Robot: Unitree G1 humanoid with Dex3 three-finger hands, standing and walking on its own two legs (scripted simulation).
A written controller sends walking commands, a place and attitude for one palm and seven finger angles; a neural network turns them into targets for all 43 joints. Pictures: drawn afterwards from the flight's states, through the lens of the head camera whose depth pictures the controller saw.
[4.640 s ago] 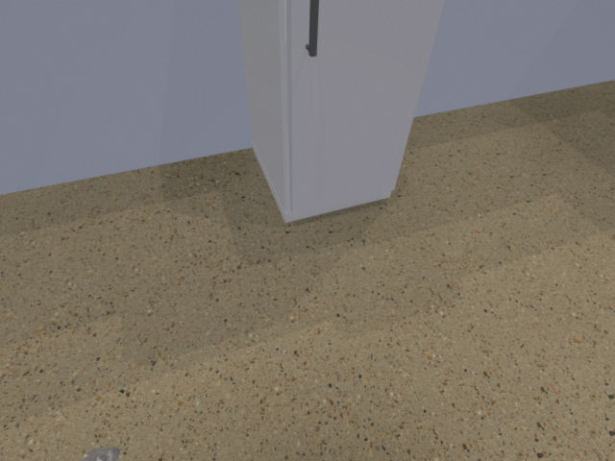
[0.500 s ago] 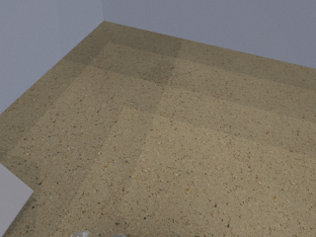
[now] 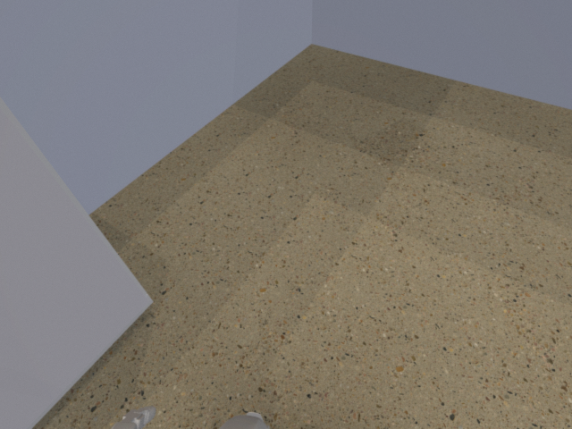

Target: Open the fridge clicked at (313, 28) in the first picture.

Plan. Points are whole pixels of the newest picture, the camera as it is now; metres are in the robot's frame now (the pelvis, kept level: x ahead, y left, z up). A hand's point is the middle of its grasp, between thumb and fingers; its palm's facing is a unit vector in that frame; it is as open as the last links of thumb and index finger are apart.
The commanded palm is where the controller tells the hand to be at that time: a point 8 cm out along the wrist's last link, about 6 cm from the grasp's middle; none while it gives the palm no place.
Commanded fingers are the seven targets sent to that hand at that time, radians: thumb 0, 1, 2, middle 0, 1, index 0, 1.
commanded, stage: turn to face it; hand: left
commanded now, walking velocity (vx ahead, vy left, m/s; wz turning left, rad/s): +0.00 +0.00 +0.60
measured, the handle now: out of the picture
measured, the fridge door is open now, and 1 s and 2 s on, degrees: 0 0 0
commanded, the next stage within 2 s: take the last steps up to it in 1.56 s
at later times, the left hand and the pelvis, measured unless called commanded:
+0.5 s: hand out of the picture -0.04 +0.26 -0.17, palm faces +0.35 -0.89 -0.28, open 7.4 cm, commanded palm none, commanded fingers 0.00 0.90 0.90 -0.20 -0.30 -0.20 -0.30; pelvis -0.02 +0.02 +0.00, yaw +19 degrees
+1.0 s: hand out of the picture -0.06 +0.18 -0.14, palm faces +0.59 -0.76 -0.27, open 7.4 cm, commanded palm none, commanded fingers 0.00 0.90 0.90 -0.20 -0.30 -0.20 -0.30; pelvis -0.01 -0.02 +0.01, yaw +38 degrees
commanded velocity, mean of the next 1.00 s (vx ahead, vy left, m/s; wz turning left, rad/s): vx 0.00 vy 0.00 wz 0.60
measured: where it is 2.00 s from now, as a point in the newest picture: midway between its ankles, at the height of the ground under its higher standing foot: outside the picture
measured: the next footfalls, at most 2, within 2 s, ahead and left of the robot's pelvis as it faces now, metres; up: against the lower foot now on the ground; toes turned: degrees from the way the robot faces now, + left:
left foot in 0.34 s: -0.01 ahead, +0.15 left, +0.00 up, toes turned +20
right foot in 0.72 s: +0.09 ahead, -0.09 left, +0.00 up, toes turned +24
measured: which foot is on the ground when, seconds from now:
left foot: up 0.00-0.32, down 0.34-0.72, up 0.74-1.00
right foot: down 0.00-0.34, up 0.36-0.70, down 0.72-1.00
